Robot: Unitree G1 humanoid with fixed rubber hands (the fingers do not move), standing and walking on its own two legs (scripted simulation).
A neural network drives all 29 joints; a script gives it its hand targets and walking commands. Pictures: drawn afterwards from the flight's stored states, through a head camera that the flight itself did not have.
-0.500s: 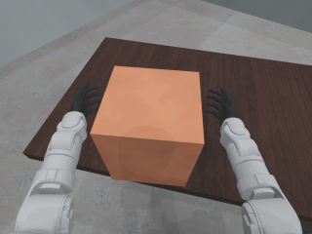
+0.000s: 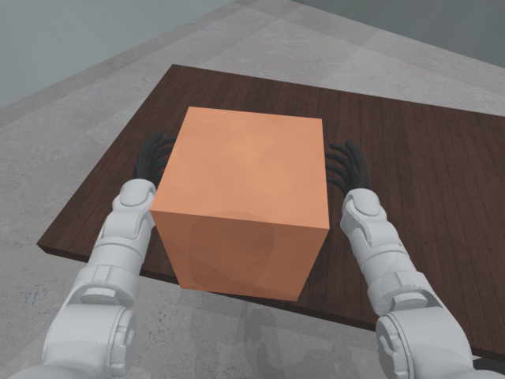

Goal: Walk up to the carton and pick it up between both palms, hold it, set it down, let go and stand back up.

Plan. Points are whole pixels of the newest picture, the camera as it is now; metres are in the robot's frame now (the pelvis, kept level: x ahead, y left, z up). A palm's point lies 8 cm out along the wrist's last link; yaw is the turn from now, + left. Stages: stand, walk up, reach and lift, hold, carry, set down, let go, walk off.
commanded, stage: reach and lift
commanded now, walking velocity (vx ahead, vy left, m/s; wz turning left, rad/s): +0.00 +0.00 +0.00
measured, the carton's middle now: (246, 209) +0.36 +0.03 +0.05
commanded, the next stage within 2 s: none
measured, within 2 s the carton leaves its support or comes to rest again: leaves its support in 1.96 s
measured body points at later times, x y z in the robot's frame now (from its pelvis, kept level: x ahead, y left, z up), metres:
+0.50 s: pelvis +0.00 +0.00 +0.00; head +0.02 +0.01 +0.45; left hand +0.40 +0.19 +0.08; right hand +0.42 -0.12 +0.08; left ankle -0.02 +0.12 -0.74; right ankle +0.04 -0.12 -0.74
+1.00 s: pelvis +0.01 +0.01 +0.00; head +0.03 +0.02 +0.45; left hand +0.40 +0.19 +0.09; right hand +0.42 -0.12 +0.08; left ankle -0.02 +0.12 -0.74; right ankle +0.04 -0.12 -0.74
